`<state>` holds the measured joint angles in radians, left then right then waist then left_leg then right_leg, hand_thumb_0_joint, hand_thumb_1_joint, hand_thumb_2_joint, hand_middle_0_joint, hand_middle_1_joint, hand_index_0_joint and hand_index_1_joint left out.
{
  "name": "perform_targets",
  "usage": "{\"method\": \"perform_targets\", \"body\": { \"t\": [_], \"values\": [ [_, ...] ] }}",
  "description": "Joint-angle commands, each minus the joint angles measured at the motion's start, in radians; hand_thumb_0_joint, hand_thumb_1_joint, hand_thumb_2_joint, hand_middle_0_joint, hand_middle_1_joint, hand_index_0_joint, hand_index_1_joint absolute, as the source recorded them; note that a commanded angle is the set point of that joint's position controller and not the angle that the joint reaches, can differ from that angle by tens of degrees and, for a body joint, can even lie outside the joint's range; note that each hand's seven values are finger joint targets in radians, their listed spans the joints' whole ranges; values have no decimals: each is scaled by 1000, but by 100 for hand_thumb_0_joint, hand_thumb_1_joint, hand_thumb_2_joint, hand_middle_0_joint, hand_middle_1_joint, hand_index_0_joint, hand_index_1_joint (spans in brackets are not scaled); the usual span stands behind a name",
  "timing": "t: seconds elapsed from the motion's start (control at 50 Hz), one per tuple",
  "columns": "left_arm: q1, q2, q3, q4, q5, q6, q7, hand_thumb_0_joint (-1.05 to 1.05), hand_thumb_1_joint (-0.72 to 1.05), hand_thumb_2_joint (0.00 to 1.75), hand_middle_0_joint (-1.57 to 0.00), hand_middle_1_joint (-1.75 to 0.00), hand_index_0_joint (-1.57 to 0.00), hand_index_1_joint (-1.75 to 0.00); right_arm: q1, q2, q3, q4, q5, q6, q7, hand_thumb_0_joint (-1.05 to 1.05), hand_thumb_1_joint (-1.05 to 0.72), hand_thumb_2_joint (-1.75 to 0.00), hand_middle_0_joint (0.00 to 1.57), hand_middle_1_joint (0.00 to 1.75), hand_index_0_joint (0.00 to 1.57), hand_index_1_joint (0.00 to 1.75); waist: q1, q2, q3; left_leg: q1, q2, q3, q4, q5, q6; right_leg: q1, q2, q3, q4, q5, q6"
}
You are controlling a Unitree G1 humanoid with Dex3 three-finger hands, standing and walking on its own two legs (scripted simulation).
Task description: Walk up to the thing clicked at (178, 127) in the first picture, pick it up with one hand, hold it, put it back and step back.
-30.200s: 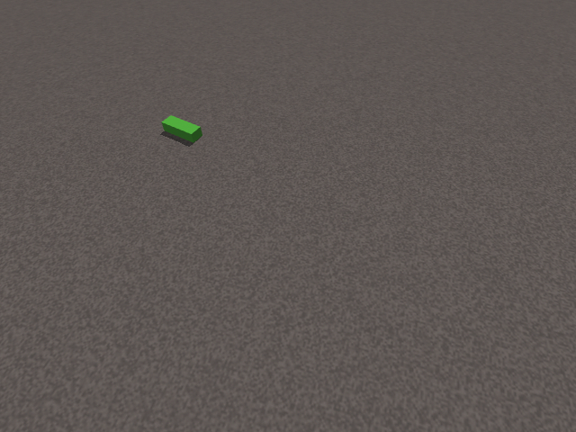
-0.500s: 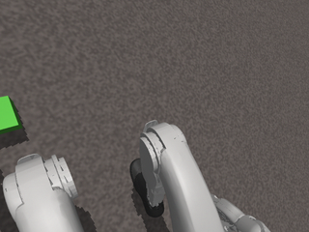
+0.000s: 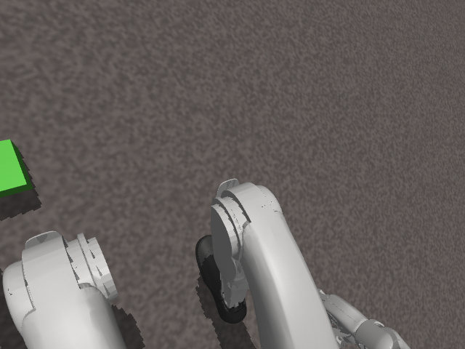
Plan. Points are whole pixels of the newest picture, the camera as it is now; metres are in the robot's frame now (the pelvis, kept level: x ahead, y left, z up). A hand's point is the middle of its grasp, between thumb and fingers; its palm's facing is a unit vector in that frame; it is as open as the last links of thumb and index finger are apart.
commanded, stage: open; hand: left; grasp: from above
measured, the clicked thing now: out of the picture +0.41 +0.34 -0.26
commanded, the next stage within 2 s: withdraw in 0.14 s
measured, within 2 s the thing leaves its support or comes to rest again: neither
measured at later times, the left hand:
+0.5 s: hand out of the picture +0.42 +0.34 -0.21, palm faces -0.30 -0.13 -0.94, open 14.0 cm
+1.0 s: hand out of the picture +0.37 +0.34 -0.08, palm faces -0.54 -0.18 -0.83, open 14.0 cm
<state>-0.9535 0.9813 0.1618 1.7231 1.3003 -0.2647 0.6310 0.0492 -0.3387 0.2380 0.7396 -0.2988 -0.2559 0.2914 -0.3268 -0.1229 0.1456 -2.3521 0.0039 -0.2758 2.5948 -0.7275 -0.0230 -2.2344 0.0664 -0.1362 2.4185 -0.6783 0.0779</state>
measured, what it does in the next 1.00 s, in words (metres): rises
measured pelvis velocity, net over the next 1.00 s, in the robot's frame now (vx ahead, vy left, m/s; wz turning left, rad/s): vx -0.02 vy -0.02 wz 0.12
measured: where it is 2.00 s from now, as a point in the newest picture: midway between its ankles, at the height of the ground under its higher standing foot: (171, 324)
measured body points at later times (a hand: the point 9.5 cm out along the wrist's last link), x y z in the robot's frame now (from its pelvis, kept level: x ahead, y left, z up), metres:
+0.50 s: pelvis +0.00 +0.00 +0.00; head +0.24 +0.13 +0.36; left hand +0.43 +0.34 -0.16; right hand +0.07 -0.26 -0.06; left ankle +0.06 +0.13 -0.26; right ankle +0.11 -0.13 -0.26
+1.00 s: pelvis -0.02 -0.02 +0.07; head +0.19 +0.07 +0.46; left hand +0.40 +0.34 -0.03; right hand +0.12 -0.28 -0.04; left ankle +0.06 +0.13 -0.26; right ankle +0.11 -0.13 -0.26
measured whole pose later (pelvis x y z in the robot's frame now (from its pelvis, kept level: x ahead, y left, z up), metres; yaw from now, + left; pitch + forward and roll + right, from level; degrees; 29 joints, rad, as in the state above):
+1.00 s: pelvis -0.02 -0.02 +0.07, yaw +7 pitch +31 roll -7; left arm -0.87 0.74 0.04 1.30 1.14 -0.28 0.15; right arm 0.11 -0.33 0.08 0.68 -0.11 -0.04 0.16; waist -0.18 -0.01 -0.05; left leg -2.22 0.01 -0.16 2.31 -0.64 -0.02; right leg -2.15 0.02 -0.06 2.23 -0.63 0.04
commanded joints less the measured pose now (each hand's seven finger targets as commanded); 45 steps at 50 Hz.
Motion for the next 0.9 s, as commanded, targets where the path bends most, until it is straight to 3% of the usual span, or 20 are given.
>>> {"method": "perform_targets", "body": {
  "t": [0.0,0.04,0.1,0.16,0.2,0.22,0.26,0.32,0.36,0.44,0.46,0.52,0.54,0.58,0.64,0.7,0.74,0.8,0.88],
  "values": [
    [-209,236,20,-117,-14,-35,24,0,-53,101,-6,-103,-6,-103,179,-309,-87,9,13,12,-16,0,-89,-90,20,30,20,30,-36,480,-655,485,29,125,-284,235,28,350,30,-138,-202,271,-89],
    [-198,216,5,-125,-17,-48,23,0,-54,102,-6,-101,-6,-102,182,-325,-101,9,12,21,-20,0,-89,-90,20,30,20,30,-36,481,-668,496,28,130,-283,245,27,363,32,-132,-206,285,-89],
    [-213,216,-4,-118,-6,-64,25,0,-52,100,-6,-102,-6,-102,181,-315,-88,9,12,25,-20,0,-89,-90,20,30,20,30,-45,489,-653,511,31,122,-280,255,23,338,32,-145,-190,286,-89],
    [-194,243,19,-111,9,-72,47,0,-51,99,-6,-101,-6,-101,177,-317,-88,6,14,38,-27,0,-88,-90,20,30,20,30,-29,479,-649,492,30,129,-281,244,26,347,34,-136,-201,279,-91],
    [-206,241,8,-103,23,-70,60,0,-50,100,-6,-102,-6,-101,167,-310,-77,9,6,37,-27,0,-88,-90,20,30,20,30,-37,470,-634,476,32,133,-267,225,30,337,35,-133,-200,265,-89],
    [-214,193,-31,-108,23,-66,65,0,-52,101,-6,-100,-6,-101,152,-308,-83,12,10,36,-29,0,-88,-90,20,30,20,30,-33,470,-628,468,30,135,-275,208,28,323,39,-129,-204,246,-92],
    [-214,205,-31,-101,20,-60,84,0,-48,96,-6,-102,-8,-100,143,-316,-85,16,6,31,-32,0,-89,-90,20,30,20,30,-34,476,-605,456,28,132,-291,168,28,298,40,-138,-214,203,-94],
    [-225,223,-10,-109,30,-33,109,0,-47,96,-7,-102,-9,-100,156,-323,-93,12,8,16,-25,0,-89,-90,20,30,20,30,-24,495,-603,477,28,132,-302,153,23,263,33,-141,-199,192,-95],
    [-241,232,14,-169,31,-7,127,0,-48,97,-6,-102,-8,-100,156,-321,-103,11,9,4,-14,0,-89,-90,20,30,20,30,-9,547,-656,535,30,128,-311,181,15,263,30,-140,-186,217,-96],
    [-236,231,73,-337,-15,57,133,0,-50,97,-6,-101,-8,-99,172,-301,-138,1,32,-5,12,0,-90,-90,20,30,20,30,37,655,-814,610,30,149,-322,264,6,297,24,-121,-181,295,-103],
    [-211,239,100,-411,-37,75,123,0,-51,98,-7,-100,-7,-99,166,-298,-157,2,47,1,13,0,-90,-90,20,30,20,30,78,692,-868,631,28,157,-338,285,3,301,21,-115,-186,307,-106],
    [-173,159,53,-512,-82,127,43,0,-51,98,-7,-99,-7,-99,174,-274,-208,5,89,23,20,0,-90,-90,20,30,20,30,104,724,-908,645,23,177,-378,279,2,277,12,-90,-199,295,-116],
    [-160,153,54,-593,-99,146,13,0,-51,98,-7,-99,-7,-99,174,-273,-228,-5,110,38,14,0,-90,-90,20,30,20,30,134,720,-970,654,20,187,-400,279,7,291,14,-76,-226,291,-119],
    [-152,73,3,-638,-135,181,-63,0,-51,98,-8,-99,-8,-98,185,-257,-258,-6,146,67,7,0,-90,-90,20,30,20,30,142,675,-971,634,17,200,-430,257,17,288,10,-50,-266,277,-120],
    [-127,-68,-104,-628,-175,222,-199,0,-52,100,-8,-99,-8,-100,245,-231,-287,9,182,110,-11,0,-90,-90,20,30,20,30,103,502,-875,573,14,206,-471,207,38,322,17,-26,-354,237,-114],
    [-110,-162,-170,-581,-222,224,-332,0,-52,101,-7,-101,-7,-101,284,-221,-305,-3,199,150,-38,0,-90,-90,20,30,20,30,73,328,-787,514,4,193,-498,184,54,365,9,-20,-397,219,-109],
    [-127,-177,-196,-571,-244,203,-406,0,-52,101,-7,-101,-7,-102,283,-216,-301,-23,211,167,-59,0,-90,-90,20,30,20,30,67,255,-731,481,-2,184,-515,162,60,377,1,-15,-416,194,-108],
    [-108,-141,-188,-518,-245,163,-478,0,-52,102,-8,-102,-7,-102,269,-206,-279,-56,215,190,-98,0,-90,-90,20,30,20,30,83,135,-663,414,-18,207,-507,136,74,429,-11,8,-463,154,-109],
    [-141,4,-99,-517,-202,46,-482,0,-52,102,-8,-102,-7,-103,236,-195,-243,-79,208,206,-144,0,-90,-90,20,30,20,30,131,140,-665,382,-30,239,-477,98,74,433,-21,32,-472,73,-115]
  ]
}}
